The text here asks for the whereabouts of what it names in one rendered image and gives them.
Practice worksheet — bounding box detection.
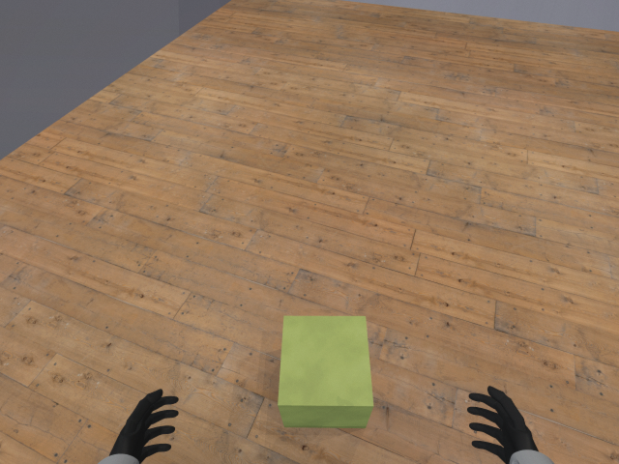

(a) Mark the robot left hand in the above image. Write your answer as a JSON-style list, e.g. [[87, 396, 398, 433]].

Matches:
[[109, 389, 179, 464]]

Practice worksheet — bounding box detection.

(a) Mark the carton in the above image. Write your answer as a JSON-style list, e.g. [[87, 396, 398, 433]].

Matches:
[[278, 316, 373, 428]]

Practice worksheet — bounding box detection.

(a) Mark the robot right hand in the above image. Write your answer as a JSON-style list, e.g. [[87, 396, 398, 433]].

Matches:
[[467, 386, 538, 464]]

